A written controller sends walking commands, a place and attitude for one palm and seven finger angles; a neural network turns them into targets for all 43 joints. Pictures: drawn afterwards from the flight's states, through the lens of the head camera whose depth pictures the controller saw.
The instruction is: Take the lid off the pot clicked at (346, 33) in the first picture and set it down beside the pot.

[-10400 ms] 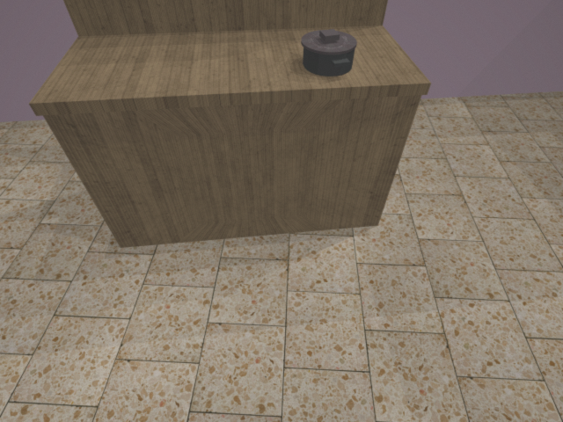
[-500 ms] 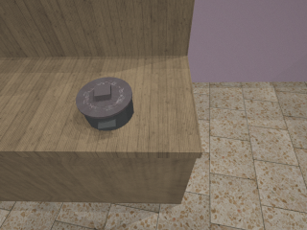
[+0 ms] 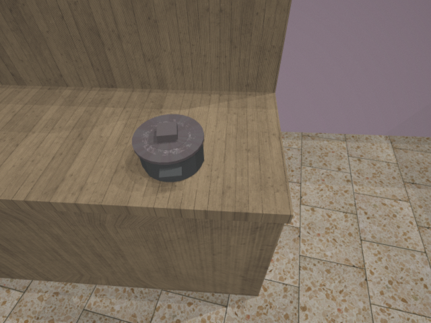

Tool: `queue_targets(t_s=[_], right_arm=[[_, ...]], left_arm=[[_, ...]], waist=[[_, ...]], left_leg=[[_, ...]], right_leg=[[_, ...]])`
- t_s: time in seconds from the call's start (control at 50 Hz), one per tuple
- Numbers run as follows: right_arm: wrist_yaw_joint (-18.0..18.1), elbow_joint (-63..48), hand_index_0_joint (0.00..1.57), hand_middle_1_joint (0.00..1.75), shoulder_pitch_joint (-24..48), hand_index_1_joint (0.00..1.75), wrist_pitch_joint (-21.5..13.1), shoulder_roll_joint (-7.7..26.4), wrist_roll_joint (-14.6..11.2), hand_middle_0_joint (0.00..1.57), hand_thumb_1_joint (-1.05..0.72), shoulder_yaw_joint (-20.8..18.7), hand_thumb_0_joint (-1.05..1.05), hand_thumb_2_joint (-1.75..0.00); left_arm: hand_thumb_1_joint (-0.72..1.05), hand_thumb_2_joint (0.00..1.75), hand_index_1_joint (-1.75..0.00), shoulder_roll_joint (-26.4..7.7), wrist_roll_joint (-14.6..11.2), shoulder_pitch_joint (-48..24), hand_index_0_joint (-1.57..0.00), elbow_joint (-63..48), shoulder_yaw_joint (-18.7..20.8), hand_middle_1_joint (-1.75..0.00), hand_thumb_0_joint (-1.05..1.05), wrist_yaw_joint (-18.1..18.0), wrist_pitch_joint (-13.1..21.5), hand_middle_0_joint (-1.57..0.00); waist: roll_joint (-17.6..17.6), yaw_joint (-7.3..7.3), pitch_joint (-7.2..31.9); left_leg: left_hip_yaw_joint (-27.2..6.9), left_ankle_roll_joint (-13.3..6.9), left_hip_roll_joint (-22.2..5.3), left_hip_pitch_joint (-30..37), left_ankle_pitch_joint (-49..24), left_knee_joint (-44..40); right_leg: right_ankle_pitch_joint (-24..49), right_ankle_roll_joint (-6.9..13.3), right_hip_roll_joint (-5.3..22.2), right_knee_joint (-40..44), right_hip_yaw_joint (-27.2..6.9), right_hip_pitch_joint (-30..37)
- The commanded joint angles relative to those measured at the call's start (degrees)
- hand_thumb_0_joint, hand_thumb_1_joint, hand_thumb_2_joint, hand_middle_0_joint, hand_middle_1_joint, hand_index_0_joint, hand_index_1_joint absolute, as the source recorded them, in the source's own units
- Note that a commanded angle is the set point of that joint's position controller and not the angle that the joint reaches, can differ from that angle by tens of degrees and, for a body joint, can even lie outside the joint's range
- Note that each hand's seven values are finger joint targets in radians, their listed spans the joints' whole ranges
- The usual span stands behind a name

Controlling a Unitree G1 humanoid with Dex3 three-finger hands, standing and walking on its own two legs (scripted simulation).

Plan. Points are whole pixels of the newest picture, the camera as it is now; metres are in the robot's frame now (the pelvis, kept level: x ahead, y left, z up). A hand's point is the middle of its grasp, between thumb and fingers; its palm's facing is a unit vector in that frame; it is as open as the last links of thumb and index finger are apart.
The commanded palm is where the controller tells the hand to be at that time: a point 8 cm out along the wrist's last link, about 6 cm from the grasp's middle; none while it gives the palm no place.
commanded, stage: come to a stop and stand still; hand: left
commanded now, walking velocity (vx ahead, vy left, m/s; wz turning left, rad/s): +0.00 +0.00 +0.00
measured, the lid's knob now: (167, 131) +0.52 +0.18 +0.06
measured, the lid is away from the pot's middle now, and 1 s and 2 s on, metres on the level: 0.00 0.00 0.00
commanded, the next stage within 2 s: look again from close up in 0.42 s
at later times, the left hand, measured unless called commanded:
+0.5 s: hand out of the picture -0.01 +0.19 -0.17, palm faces +0.04 -0.98 -0.18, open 7.3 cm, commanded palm none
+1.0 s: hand out of the picture +0.03 +0.22 -0.18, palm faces +0.02 -0.98 -0.21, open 7.4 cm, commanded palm none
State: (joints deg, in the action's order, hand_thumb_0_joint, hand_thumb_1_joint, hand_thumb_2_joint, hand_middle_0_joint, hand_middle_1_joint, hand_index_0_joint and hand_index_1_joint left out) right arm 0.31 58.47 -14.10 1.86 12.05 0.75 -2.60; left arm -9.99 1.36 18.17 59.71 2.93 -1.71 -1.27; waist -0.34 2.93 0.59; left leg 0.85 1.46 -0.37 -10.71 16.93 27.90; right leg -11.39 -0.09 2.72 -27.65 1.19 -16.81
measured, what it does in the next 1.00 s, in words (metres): steps on the spot: left foot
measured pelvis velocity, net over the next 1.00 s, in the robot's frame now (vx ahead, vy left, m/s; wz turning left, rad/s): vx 0.02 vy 0.04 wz -0.02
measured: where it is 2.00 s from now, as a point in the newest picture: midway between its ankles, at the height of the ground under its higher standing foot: outside the picture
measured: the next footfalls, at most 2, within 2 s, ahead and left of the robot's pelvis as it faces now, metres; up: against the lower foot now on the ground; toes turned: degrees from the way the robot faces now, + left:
left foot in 0.02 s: +0.01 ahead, +0.14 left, +0.00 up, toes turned +0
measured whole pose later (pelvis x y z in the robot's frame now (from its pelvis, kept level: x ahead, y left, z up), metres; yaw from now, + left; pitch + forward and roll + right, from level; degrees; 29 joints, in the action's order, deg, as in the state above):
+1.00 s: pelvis +0.02 +0.04 -0.01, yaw -1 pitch +1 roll +0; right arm 1.9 61.8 -18.1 -1.7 8.5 0.9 0.6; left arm -8.4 0.5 16.5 61.6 0.1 -2.3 0.3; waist -0.8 0.1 -0.4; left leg 2.5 -2.3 1.9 -9.5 19.7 28.6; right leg -17.5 -0.5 1.5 -30.9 0.9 -13.9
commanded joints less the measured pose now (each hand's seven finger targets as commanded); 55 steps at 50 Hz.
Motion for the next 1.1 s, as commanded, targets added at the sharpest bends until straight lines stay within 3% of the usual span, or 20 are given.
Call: queue_targets(t_s=[0.0,0.02,0.06,0.08,0.12,0.16,0.18,0.22,0.24,0.28,0.36,0.48,0.5,0.52,0.54,0.56,0.58,0.64,0.76,1.08], right_arm=[[1.2,-1.2,0.20,0.30,-6.9,0.30,-1.6,7.3,0.4,0.20,-0.90,-0.6,0.00,-0.90],[1.3,-2.0,0.20,0.30,-4.1,0.30,-1.3,7.0,0.5,0.20,-0.90,-0.2,0.00,-0.90],[1.7,-1.6,0.20,0.30,-0.4,0.30,-2.0,4.1,0.3,0.20,-0.90,0.9,0.00,-0.90],[1.9,-1.6,0.20,0.30,-0.4,0.30,-2.1,3.5,0.2,0.20,-0.90,1.2,0.00,-0.90],[2.2,-0.8,0.20,0.30,-1.2,0.30,-2.2,3.2,0.2,0.20,-0.90,1.4,0.00,-0.90],[2.5,0.3,0.20,0.30,-3.5,0.30,-2.4,3.1,0.1,0.20,-0.90,1.5,0.00,-0.90],[2.5,0.6,0.20,0.30,-4.3,0.30,-2.5,2.8,-0.3,0.20,-0.90,1.5,0.00,-0.90],[2.4,1.2,0.20,0.30,-5.5,0.30,-2.6,0.8,-0.8,0.20,-0.90,1.8,0.00,-0.90],[2.2,1.6,0.20,0.30,-6.0,0.30,-2.4,0.5,-0.8,0.20,-0.90,1.9,0.00,-0.90],[2.2,2.7,0.20,0.30,-6.8,0.30,-1.9,0.6,-0.6,0.20,-0.90,1.8,0.00,-0.90],[2.1,4.7,0.20,0.30,-8.2,0.30,-2.8,0.0,-0.5,0.20,-0.90,2.3,0.00,-0.90],[2.4,5.8,0.20,0.30,-9.0,0.30,-3.1,-0.6,-0.6,0.20,-0.90,2.5,0.00,-0.90],[1.2,1.2,0.20,0.30,-1.7,0.30,-4.1,2.0,-0.6,0.20,-0.90,2.3,0.00,-0.90],[1.1,-0.1,0.20,0.30,-5.9,0.30,-3.0,-0.8,-0.2,0.20,-0.90,2.1,0.00,-0.90],[1.0,1.2,0.20,0.30,-7.9,0.30,-3.1,-1.1,0.2,0.20,-0.90,2.3,0.00,-0.90],[0.8,1.6,0.20,0.30,-10.4,0.30,-3.2,-1.2,0.3,0.20,-0.90,2.6,0.00,-0.90],[0.7,1.3,0.20,0.30,-11.1,0.30,-3.3,-0.8,0.6,0.20,-0.90,2.3,0.00,-0.90],[1.1,-0.3,0.20,0.30,-8.7,0.30,-3.7,0.3,0.2,0.20,-0.90,2.2,0.00,-0.90],[1.6,0.2,0.20,0.30,-9.1,0.30,-4.6,0.9,-0.2,0.20,-0.90,2.5,0.00,-0.90],[2.2,1.9,0.20,0.30,-7.1,0.30,-4.5,1.9,-0.2,0.20,-0.90,2.1,0.00,-0.90]], left_arm=[[0.90,0.90,-0.30,-3.1,-0.7,-0.6,-0.20,-3.6,0.5,-0.30,0.00,-0.4,0.3,-0.20],[0.90,0.90,-0.30,-3.2,-0.4,-0.9,-0.20,-3.3,0.3,-0.30,0.00,-0.3,0.5,-0.20],[0.90,0.90,-0.30,-3.2,0.2,0.5,-0.20,-0.8,0.1,-0.30,0.00,-0.1,0.1,-0.20],[0.90,0.90,-0.30,-3.7,0.1,2.0,-0.20,-0.2,-0.1,-0.30,0.00,0.0,0.1,-0.20],[0.90,0.90,-0.30,-3.2,-0.2,2.5,-0.20,0.5,-0.5,-0.30,0.00,-0.1,0.5,-0.20],[0.90,0.90,-0.30,-2.6,-0.6,3.7,-0.20,1.5,-1.0,-0.30,0.00,-0.3,1.3,-0.20],[0.90,0.90,-0.30,-3.3,-0.7,4.6,-0.20,2.2,-1.0,-0.30,0.00,-0.4,1.6,-0.20],[0.90,0.90,-0.30,-4.9,-0.7,4.9,-0.20,3.2,-1.3,-0.30,0.00,-0.8,2.4,-0.20],[0.90,0.90,-0.30,-5.1,-0.8,4.1,-0.20,3.3,-1.4,-0.30,0.00,-0.7,2.6,-0.20],[0.90,0.90,-0.30,-4.6,-0.9,2.6,-0.20,3.6,-1.5,-0.30,0.00,-0.6,2.8,-0.20],[0.90,0.90,-0.30,-3.1,-1.0,2.1,-0.20,3.9,-1.7,-0.30,0.00,-0.8,2.8,-0.20],[0.90,0.90,-0.30,-2.9,-1.0,2.9,-0.20,4.9,-1.7,-0.30,0.00,-0.7,2.5,-0.20],[0.90,0.90,-0.30,-4.3,-0.2,6.8,-0.20,5.9,-2.2,-0.30,0.00,-2.9,3.9,-0.20],[0.90,0.90,-0.30,-5.7,-0.5,5.0,-0.20,3.3,-2.1,-0.30,0.00,-2.3,4.3,-0.20],[0.90,0.90,-0.30,-4.8,-0.5,2.0,-0.20,2.4,-2.4,-0.30,0.00,-1.7,4.2,-0.20],[0.90,0.90,-0.30,-4.7,-0.5,1.5,-0.20,1.8,-2.3,-0.30,0.00,-1.4,4.0,-0.20],[0.90,0.90,-0.30,-5.3,-0.7,1.3,-0.20,0.9,-1.9,-0.30,0.00,-0.9,3.4,-0.20],[0.90,0.90,-0.30,-3.2,-0.6,1.9,-0.20,0.3,-2.4,-0.30,0.00,-0.7,3.0,-0.20],[0.90,0.90,-0.30,-2.6,-0.7,2.4,-0.20,0.6,-2.7,-0.30,0.00,-0.8,2.9,-0.20],[0.90,0.90,-0.30,-4.4,-0.8,1.8,-0.20,-0.4,-1.8,-0.30,0.00,-1.1,2.4,-0.20]], waist=[[-13.4,-3.55,-4.6],[-10.7,-2.36,-6.9],[-13.3,-1.05,-8.1],[-13.1,-0.56,-7.2],[-9.8,-0.77,-6.9],[-6.3,-0.75,-4.7],[-2.4,-0.86,-4.1],[1.1,-2.20,-3.2],[1.5,-2.78,-2.9],[10.1,-3.12,-4.3],[1.2,-3.19,-3.3],[-0.7,-2.46,-4.3],[5.6,-0.06,-9.2],[4.8,-3.41,-5.2],[0.2,-4.52,-7.3],[-2.0,-4.95,-6.0],[-6.1,-4.36,-1.4],[-4.1,-3.21,-3.3],[0.6,-2.99,-4.9],[0.2,-2.92,-1.7]], left_leg=[[-16.4,-5.8,-13.9,-0.9,8.2,-17.7],[-16.9,-8.2,-14.8,-8.2,10.7,-19.7],[-13.0,-8.2,-11.0,-9.0,3.1,-19.1],[-11.4,-8.5,-10.6,-7.8,-1.9,-17.5],[-8.9,-8.7,-9.9,-4.7,-13.0,-14.0],[-7.4,-8.1,-8.9,0.0,-23.6,-8.5],[-6.8,-6.7,-7.9,-0.4,-23.5,-6.3],[-4.5,-3.5,-4.2,-1.3,-15.6,-4.7],[-4.2,-2.9,-3.8,-0.6,-10.7,-5.8],[-3.9,-2.7,-3.9,0.6,-7.4,-6.2],[-4.6,-3.0,-4.7,2.3,-10.5,-8.5],[-4.6,-3.1,-5.2,0.4,-9.9,-9.6],[-0.8,-1.3,-5.5,-7.5,-8.4,2.0],[-2.1,-1.7,-2.5,-5.3,3.6,1.6],[-2.6,-2.2,-2.6,-3.7,1.4,-0.4],[-3.0,-2.5,-2.9,-4.0,0.4,-1.6],[-3.5,-3.2,-3.7,-3.0,1.5,-3.1],[-6.3,-4.3,-5.2,-7.9,2.0,-5.9],[-5.8,-4.3,-5.2,-5.4,-9.1,-5.3],[-4.3,-3.7,-5.6,1.9,-21.1,-4.2]], right_leg=[[-13.0,-0.2,-1.6,-6.3,0.0,-8.8],[-12.6,-0.3,-1.9,-10.6,0.3,-5.2],[-10.6,-0.5,-0.6,-15.3,-0.8,-3.7],[-10.6,-0.3,-0.5,-16.0,-0.9,-3.4],[-10.5,-0.5,-0.1,-12.5,-0.5,-2.6],[-5.0,-0.8,0.2,-1.1,-0.4,1.0],[1.7,-0.5,0.4,4.1,-1.8,4.1],[14.1,1.8,5.0,6.2,-7.6,6.8],[12.0,2.5,5.9,6.5,-8.0,6.0],[7.5,3.0,5.2,8.6,-7.9,3.8],[6.1,2.4,3.4,8.1,-6.6,4.3],[6.4,2.0,2.8,8.0,-4.9,6.5],[25.9,1.0,6.1,5.6,-6.3,5.3],[7.4,3.1,8.7,8.8,-10.8,3.7],[-6.1,4.4,7.3,9.3,-9.7,-1.0],[-12.8,4.4,4.9,7.7,-7.9,-1.8],[-12.5,4.3,3.6,4.7,-6.2,-0.2],[-7.3,3.4,1.6,1.8,-4.7,2.2],[2.1,3.0,2.0,0.6,-4.5,3.1],[11.7,2.7,2.6,-0.4,-4.0,5.4]])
